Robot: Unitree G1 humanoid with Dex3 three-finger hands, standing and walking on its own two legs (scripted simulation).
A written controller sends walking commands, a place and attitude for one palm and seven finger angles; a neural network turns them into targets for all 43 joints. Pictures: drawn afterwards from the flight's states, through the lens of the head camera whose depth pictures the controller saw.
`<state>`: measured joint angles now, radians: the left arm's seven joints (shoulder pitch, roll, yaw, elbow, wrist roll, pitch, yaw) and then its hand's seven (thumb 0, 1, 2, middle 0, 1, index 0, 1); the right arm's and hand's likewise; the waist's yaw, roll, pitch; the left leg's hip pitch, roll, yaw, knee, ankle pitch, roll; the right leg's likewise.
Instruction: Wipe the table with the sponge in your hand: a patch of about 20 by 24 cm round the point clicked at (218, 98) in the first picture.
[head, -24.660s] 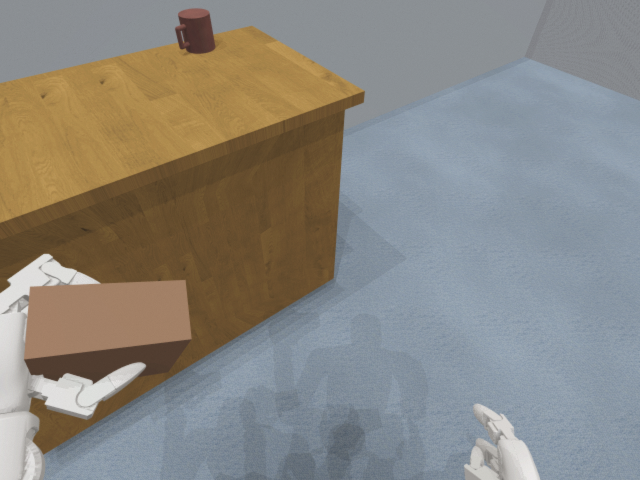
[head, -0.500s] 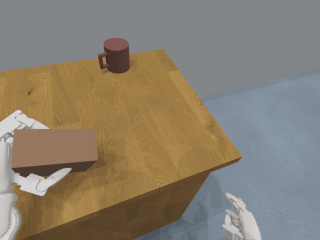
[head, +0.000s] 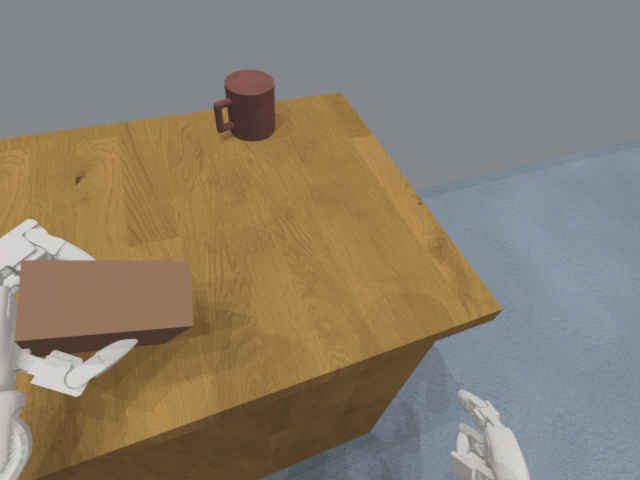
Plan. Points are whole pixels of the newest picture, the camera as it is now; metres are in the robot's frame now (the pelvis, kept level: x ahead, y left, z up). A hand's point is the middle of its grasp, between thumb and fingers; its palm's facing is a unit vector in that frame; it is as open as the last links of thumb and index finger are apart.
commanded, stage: look again from close up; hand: left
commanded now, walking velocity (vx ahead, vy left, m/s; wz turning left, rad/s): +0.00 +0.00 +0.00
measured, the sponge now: (131, 309) +0.23 +0.21 +0.14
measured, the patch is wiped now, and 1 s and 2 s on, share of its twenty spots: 0.00 0.00 0.00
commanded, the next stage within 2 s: shuffle to correct the standing spot in 0.24 s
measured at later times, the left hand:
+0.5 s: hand (97, 314) +0.22 +0.23 +0.16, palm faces +0.41 -0.85 -0.34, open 9.9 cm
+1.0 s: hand (170, 317) +0.22 +0.17 +0.16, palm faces +0.36 -0.86 -0.37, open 9.9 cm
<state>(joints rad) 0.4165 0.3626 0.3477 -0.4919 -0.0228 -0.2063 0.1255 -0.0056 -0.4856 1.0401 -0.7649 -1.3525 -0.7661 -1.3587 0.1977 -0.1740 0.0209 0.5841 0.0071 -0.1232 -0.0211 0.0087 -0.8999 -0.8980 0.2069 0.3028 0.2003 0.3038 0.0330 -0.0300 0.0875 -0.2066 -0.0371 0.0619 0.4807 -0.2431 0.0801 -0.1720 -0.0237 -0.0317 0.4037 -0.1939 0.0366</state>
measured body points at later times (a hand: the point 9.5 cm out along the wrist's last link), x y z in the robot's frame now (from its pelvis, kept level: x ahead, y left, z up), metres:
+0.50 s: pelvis +0.00 -0.02 +0.00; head +0.02 +0.00 +0.45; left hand +0.19 +0.27 +0.18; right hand +0.18 -0.25 -0.06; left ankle +0.01 +0.06 -0.74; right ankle +0.02 -0.15 -0.74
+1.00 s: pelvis +0.00 -0.08 +0.00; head +0.04 -0.06 +0.44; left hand +0.19 +0.21 +0.18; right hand +0.18 -0.31 -0.08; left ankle +0.01 +0.06 -0.74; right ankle +0.02 -0.15 -0.74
